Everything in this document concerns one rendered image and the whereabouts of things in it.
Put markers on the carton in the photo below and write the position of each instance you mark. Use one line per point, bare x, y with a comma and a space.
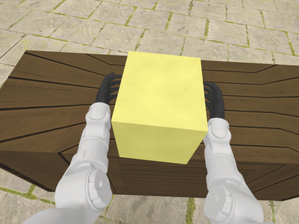
160, 111

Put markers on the robot right forearm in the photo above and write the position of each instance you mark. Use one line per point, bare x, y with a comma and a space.
219, 158

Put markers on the left robot upper arm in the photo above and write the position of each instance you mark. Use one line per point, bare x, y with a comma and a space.
80, 199

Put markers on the right robot hand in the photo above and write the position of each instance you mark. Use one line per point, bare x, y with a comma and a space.
216, 105

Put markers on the right robot upper arm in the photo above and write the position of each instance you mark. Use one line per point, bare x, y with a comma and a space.
227, 205

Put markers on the left robot hand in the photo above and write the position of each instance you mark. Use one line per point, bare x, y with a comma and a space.
105, 89

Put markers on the robot left forearm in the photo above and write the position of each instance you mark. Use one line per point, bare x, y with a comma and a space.
94, 142

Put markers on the pedestal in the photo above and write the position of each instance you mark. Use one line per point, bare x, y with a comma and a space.
44, 101

